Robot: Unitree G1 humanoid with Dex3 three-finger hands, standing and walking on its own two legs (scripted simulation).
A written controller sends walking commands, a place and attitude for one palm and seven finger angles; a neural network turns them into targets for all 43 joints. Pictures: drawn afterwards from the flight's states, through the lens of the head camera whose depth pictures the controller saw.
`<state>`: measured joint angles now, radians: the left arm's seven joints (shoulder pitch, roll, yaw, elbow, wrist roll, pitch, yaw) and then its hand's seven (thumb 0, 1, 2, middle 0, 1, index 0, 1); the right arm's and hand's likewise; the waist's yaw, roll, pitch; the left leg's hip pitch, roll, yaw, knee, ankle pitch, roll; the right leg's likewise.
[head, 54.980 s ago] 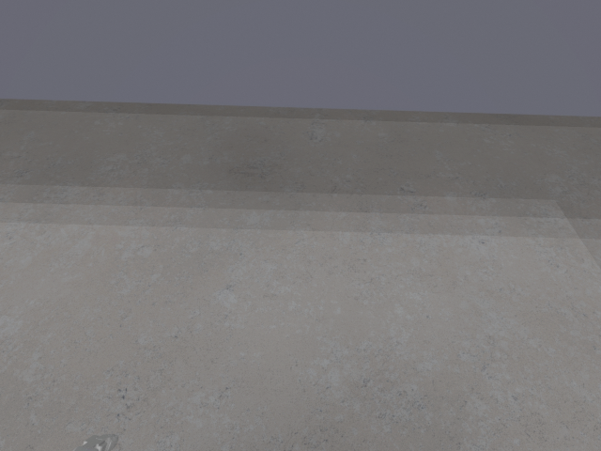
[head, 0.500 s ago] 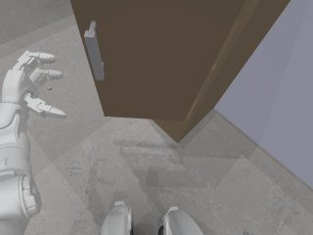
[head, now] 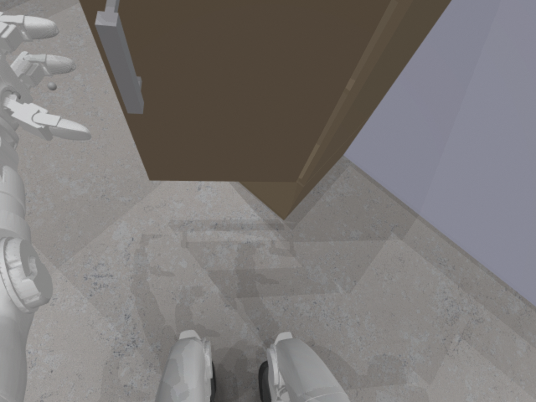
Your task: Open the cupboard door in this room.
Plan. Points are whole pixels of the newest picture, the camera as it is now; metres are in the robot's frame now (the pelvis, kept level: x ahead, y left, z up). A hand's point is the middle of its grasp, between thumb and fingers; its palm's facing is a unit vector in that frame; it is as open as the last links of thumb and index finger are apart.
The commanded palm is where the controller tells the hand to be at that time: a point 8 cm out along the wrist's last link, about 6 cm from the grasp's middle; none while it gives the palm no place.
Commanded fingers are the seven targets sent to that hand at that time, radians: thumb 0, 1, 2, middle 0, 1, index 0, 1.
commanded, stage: move the hooked fingers beside the handle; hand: left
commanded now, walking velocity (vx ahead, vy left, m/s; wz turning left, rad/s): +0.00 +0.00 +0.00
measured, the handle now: (125, 58) +0.58 +0.16 +0.08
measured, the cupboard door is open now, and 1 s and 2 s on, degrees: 44 44 44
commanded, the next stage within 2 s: slide the fingers in behind the handle in 0.76 s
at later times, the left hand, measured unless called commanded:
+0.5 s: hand (57, 92) +0.51 +0.24 +0.08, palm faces -0.01 -1.00 -0.01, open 14.0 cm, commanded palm +0.50 +0.27 +0.07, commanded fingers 0.00 -0.50 0.30 -0.30 -1.20 -0.30 -1.20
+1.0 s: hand (67, 91) +0.52 +0.23 +0.08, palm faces -0.01 -1.00 -0.01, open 14.0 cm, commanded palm +0.50 +0.26 +0.07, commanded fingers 0.00 -0.50 0.30 -0.30 -1.20 -0.30 -1.20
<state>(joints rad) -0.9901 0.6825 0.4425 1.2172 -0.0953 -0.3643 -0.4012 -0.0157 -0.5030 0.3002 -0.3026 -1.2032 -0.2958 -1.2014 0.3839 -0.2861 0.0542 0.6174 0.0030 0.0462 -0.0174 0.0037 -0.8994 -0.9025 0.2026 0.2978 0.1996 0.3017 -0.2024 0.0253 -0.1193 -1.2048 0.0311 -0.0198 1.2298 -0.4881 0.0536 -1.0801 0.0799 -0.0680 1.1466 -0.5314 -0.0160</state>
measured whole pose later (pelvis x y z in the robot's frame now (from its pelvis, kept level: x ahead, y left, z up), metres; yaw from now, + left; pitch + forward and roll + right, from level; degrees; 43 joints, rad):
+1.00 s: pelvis +0.01 -0.01 +0.01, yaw +0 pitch +25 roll -5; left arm -0.93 0.63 0.42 1.19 -0.11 -0.38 -0.37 -0.02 -0.50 0.30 -0.30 -1.20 -0.30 -1.20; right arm 0.39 -0.27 0.05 0.61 0.01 0.08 0.00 0.00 -0.90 -0.90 0.20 0.30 0.20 0.30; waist -0.19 0.03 -0.12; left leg -1.16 0.04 -0.02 1.20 -0.49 0.04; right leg -1.04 0.09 -0.07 1.12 -0.53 -0.03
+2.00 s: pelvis +0.01 -0.01 +0.01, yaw +1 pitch +24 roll -4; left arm -0.91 0.47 0.34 1.18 -0.08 -0.44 -0.20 -0.02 -0.50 0.30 -0.30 -1.20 -0.30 -1.20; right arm 0.39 -0.26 0.03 0.62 -0.01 0.08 0.03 0.00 -0.90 -0.90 0.20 0.30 0.20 0.30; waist -0.19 0.03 -0.14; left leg -1.14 0.03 -0.02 1.20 -0.49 0.04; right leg -1.03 0.08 -0.06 1.14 -0.54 -0.03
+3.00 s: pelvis +0.01 -0.01 +0.01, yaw +1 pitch +25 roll -4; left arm -0.92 0.45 0.33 1.17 -0.08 -0.44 -0.19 -0.01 0.26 0.63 -0.36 -1.28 -0.35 -1.28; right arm 0.38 -0.26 0.03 0.62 -0.01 0.07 0.03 0.00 -0.90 -0.90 0.20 0.30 0.20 0.30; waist -0.19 0.04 -0.14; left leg -1.15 0.03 -0.02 1.20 -0.49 0.04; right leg -1.03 0.08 -0.06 1.14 -0.55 -0.03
